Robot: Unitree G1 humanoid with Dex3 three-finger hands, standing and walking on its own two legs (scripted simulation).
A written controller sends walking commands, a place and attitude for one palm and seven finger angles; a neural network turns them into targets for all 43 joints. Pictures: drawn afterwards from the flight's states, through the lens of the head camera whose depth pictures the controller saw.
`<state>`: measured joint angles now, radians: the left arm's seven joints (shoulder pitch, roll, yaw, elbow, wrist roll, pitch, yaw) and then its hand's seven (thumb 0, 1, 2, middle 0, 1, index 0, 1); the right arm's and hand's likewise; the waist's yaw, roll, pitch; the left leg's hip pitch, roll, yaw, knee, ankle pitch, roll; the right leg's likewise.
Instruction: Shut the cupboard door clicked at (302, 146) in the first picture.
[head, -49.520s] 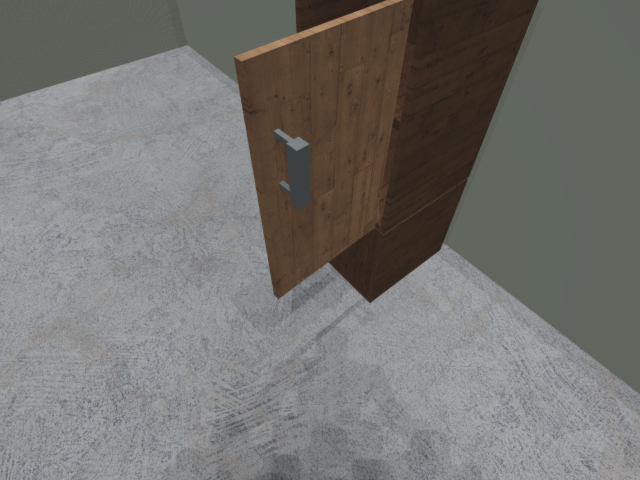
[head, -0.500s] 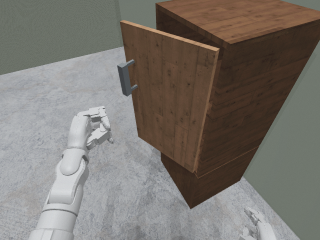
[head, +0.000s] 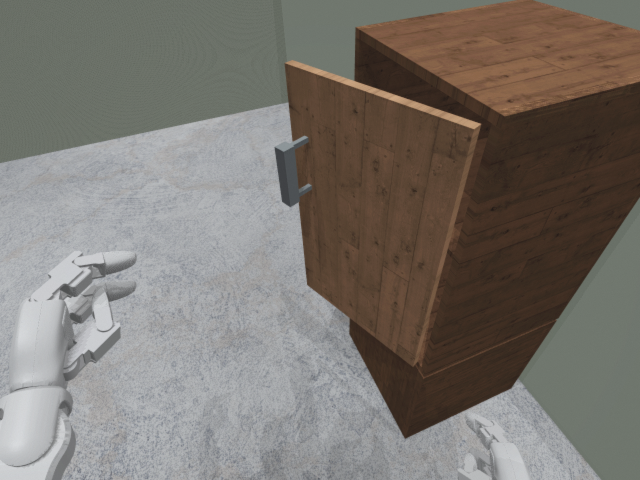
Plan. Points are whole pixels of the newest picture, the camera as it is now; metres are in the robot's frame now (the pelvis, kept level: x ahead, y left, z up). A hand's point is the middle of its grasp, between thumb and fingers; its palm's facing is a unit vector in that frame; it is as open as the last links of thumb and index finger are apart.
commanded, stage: draw the hand back to the body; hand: left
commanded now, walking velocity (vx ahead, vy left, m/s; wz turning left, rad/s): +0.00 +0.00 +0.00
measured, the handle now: (296, 170) +0.64 +0.12 +0.06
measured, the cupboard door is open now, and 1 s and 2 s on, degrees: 23 23 23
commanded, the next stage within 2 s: step back with the hand held close in 0.50 s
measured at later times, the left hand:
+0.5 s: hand (83, 346) +0.19 +0.25 +0.16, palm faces +0.47 -0.79 -0.39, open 7.4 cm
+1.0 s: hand (54, 357) +0.18 +0.28 +0.15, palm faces +0.38 -0.78 -0.49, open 7.4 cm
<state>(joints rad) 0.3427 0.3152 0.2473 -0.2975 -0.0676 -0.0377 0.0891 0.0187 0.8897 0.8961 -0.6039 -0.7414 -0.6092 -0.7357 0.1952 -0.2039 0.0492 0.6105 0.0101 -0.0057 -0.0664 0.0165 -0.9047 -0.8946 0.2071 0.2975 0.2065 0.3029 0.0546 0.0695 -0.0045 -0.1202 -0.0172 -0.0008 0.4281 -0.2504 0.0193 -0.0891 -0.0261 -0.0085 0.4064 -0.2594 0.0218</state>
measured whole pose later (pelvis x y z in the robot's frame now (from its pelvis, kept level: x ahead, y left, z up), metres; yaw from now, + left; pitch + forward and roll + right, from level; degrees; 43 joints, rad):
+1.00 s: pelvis -0.03 +0.01 +0.00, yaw -1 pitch +1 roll -1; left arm 0.54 0.43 0.41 -0.44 -0.07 -0.14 0.12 0.02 0.88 0.90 -0.21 -0.31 -0.22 -0.30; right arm 0.17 -0.24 -0.02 0.55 0.02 0.06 -0.09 0.02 -0.91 -0.89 0.20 0.30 0.20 0.30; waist 0.01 0.03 -0.01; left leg -0.28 -0.02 0.02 0.50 -0.23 0.04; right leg -0.25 -0.03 0.01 0.46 -0.23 0.04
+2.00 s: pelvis -0.19 +0.01 -0.02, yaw +8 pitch +1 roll -1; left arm 0.47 0.40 0.44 -0.55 -0.01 -0.27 0.17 0.01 0.88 0.90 -0.21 -0.31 -0.22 -0.30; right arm 0.20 -0.20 -0.01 0.63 -0.01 -0.07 -0.06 0.02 -0.91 -0.89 0.21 0.30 0.21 0.30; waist 0.03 -0.06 -0.04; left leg -0.43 0.01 0.05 0.66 -0.32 0.02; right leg -0.47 0.00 0.10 0.60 -0.17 0.05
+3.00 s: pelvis -0.30 +0.02 -0.01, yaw +3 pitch -2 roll -2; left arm 0.44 0.38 0.40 -0.41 -0.04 -0.17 0.16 0.02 0.89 0.90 -0.21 -0.31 -0.21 -0.30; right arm 0.22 -0.16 0.02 0.63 0.00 -0.12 -0.08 0.02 -0.90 -0.89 0.21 0.30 0.21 0.30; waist -0.01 0.00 -0.04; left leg -0.40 -0.01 0.02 0.42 -0.12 0.01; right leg -0.14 0.03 0.02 0.50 -0.38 -0.02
